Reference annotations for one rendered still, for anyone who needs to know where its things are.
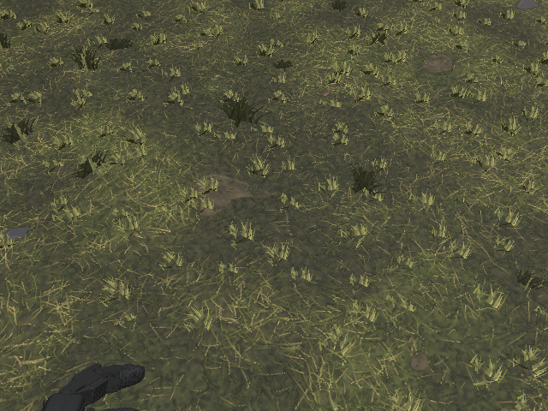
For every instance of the robot left hand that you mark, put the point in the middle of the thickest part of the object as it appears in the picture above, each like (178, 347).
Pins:
(91, 384)

